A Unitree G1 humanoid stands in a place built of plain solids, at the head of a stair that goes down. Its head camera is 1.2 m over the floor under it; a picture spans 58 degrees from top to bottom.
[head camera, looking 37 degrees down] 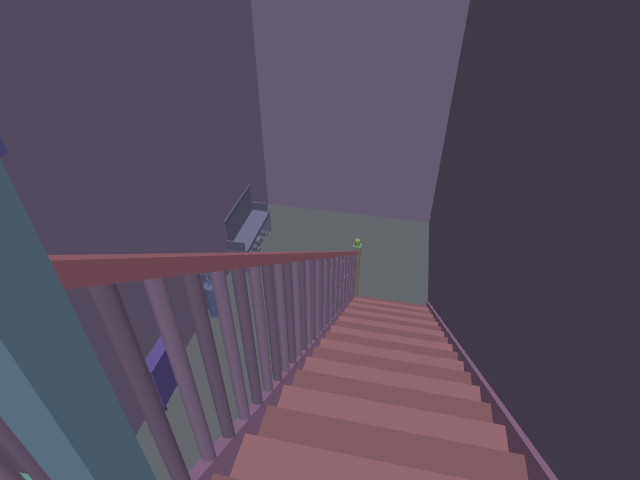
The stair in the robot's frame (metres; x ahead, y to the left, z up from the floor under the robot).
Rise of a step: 0.18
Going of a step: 0.24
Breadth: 1.09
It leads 12 degrees to the right of straight ahead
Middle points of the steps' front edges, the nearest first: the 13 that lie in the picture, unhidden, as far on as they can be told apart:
0.76 -0.25 -0.38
0.99 -0.30 -0.56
1.23 -0.35 -0.74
1.46 -0.40 -0.93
1.69 -0.45 -1.11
1.92 -0.49 -1.30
2.16 -0.54 -1.48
2.39 -0.59 -1.67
2.62 -0.64 -1.85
2.86 -0.69 -2.04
3.09 -0.74 -2.22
3.32 -0.79 -2.41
3.55 -0.84 -2.59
